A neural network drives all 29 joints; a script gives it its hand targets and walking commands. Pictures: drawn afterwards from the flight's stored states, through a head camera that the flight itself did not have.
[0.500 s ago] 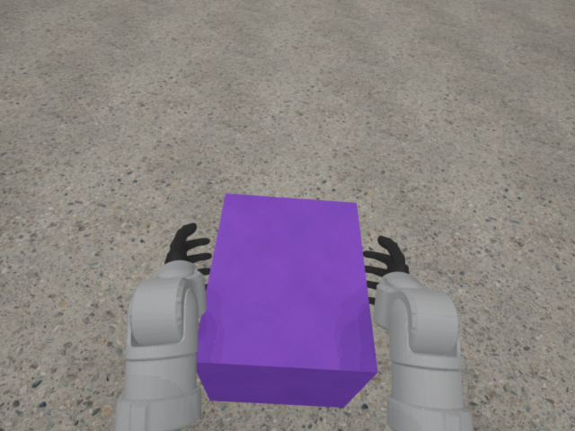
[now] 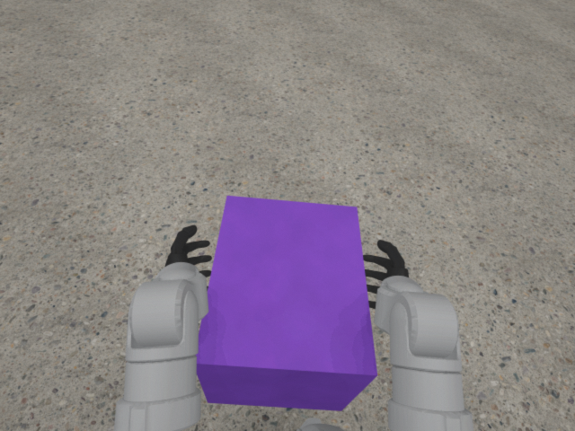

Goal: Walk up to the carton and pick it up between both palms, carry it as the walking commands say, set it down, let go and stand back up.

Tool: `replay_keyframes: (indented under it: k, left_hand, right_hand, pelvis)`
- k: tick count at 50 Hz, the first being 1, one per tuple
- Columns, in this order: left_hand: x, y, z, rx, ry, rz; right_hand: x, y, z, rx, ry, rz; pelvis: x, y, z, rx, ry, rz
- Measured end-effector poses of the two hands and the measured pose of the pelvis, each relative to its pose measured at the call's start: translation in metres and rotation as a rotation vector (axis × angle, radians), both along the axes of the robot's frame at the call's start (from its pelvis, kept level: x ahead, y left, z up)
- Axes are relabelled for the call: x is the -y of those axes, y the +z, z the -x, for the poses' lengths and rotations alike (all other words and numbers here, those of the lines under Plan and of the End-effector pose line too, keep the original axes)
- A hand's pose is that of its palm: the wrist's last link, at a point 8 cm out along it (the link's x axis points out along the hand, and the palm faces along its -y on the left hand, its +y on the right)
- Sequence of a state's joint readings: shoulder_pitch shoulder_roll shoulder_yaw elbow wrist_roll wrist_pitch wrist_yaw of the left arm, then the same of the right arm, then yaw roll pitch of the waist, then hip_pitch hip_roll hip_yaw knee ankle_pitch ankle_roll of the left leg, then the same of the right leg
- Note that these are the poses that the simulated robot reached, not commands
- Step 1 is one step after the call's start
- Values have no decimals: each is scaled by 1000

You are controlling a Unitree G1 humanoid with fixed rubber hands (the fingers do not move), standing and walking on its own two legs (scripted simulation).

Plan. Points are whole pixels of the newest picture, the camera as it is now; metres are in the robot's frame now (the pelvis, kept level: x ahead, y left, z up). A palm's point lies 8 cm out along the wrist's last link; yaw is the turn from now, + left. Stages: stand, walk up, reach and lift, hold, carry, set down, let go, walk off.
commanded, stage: carry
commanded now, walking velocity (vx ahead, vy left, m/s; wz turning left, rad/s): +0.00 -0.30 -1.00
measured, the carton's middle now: (283, 302) +0.32 +0.02 -0.02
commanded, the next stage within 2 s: none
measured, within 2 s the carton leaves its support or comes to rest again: neither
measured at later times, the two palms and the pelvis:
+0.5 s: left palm (425, 223) +0.44 -0.20 +0.06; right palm out of the picture +0.30 -0.44 +0.06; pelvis +0.10 -0.18 -0.01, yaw -30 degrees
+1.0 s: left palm out of the picture +0.33 -0.53 +0.08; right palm out of the picture +0.10 -0.68 +0.09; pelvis +0.04 -0.35 +0.01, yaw -58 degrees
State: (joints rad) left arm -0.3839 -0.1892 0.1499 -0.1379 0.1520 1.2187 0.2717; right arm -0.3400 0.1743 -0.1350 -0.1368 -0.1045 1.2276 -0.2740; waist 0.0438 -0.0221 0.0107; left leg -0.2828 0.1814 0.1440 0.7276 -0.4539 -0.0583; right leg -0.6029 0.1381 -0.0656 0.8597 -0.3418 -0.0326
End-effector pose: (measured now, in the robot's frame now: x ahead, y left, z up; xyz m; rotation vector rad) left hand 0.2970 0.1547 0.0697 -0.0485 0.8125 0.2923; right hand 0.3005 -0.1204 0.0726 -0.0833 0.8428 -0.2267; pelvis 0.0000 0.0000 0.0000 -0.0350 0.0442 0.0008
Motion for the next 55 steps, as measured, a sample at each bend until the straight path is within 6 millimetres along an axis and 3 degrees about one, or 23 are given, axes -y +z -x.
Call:
replay_keyframes:
  k: [7,13,19,25,31,36,39,43,49,55]
  left_hand:
    - [103,24,-68,63,-193,-1]
    - [205,18,-114,120,-276,2]
    - [279,-9,-129,-11,-413,-4]
    - [354,-13,-141,44,-533,27]
    - [440,1,-133,23,-656,-6]
    - [526,13,-114,82,-750,-14]
    - [571,12,-97,59,-823,-22]
    - [618,12,-77,25,-913,-12]
    - [677,14,-45,67,-1012,44]
    - [733,13,9,64,-1159,61]
  right_hand:
    - [99,22,-15,61,-189,2]
    - [195,14,-38,118,-271,4]
    - [258,-8,-20,-9,-421,-10]
    - [318,-8,-1,49,-551,11]
    - [383,-6,38,27,-671,-21]
    - [453,-2,76,84,-757,-23]
    - [484,-2,107,60,-829,-24]
    - [514,7,142,31,-928,-21]
    - [552,19,189,74,-1030,32]
    - [572,18,264,74,-1179,49]
  pelvis:
    - [45,12,-37,-26,-167,26]
    - [113,-10,-72,-29,-227,-15]
    - [147,-1,-86,-29,-343,-29]
    - [175,-12,-96,-3,-532,-41]
    - [217,0,-99,-6,-680,-34]
    - [271,-4,-83,-19,-741,-18]
    - [293,3,-74,-17,-753,-46]
    - [317,11,-64,-20,-828,-59]
    - [343,7,-46,-17,-975,-43]
    - [362,0,-28,43,-1174,-17]
